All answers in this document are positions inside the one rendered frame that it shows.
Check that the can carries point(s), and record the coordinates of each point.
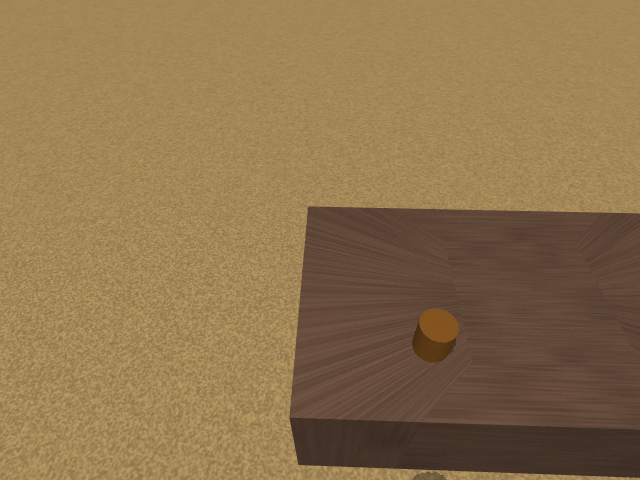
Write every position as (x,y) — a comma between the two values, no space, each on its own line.
(435,334)

